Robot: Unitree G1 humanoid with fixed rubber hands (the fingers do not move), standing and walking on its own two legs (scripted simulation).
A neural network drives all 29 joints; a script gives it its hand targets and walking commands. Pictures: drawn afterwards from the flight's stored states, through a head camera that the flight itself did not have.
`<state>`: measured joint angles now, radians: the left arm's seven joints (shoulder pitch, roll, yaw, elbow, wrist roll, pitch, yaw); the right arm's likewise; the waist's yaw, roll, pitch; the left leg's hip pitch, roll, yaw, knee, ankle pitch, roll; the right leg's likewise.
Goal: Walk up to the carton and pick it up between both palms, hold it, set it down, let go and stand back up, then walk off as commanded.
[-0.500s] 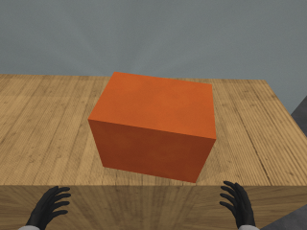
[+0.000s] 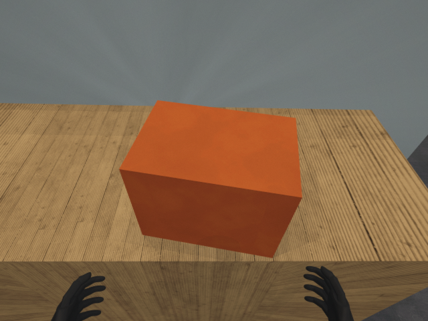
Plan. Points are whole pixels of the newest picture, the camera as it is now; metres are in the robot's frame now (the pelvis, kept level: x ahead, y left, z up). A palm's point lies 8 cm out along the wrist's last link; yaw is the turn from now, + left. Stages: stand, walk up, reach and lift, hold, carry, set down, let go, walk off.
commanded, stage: let go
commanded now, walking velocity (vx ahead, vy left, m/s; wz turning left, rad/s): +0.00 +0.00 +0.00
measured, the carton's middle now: (215, 179) +0.42 -0.01 +0.02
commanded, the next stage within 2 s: stand in 0.38 s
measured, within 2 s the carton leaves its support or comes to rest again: neither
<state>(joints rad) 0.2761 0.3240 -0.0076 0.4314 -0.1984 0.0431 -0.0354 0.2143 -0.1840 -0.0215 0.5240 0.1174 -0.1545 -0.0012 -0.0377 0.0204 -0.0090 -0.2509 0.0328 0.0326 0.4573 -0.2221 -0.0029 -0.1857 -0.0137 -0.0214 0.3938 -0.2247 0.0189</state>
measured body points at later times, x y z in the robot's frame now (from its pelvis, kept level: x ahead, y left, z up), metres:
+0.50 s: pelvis +0.00 +0.00 +0.00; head +0.01 +0.00 +0.45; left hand +0.16 +0.26 -0.08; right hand +0.16 -0.26 -0.08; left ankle +0.01 +0.12 -0.74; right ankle -0.01 -0.13 -0.74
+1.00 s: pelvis +0.00 +0.00 +0.00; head +0.01 +0.00 +0.45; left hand +0.12 +0.28 -0.11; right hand +0.15 -0.30 -0.08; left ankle +0.01 +0.12 -0.74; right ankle -0.01 -0.13 -0.74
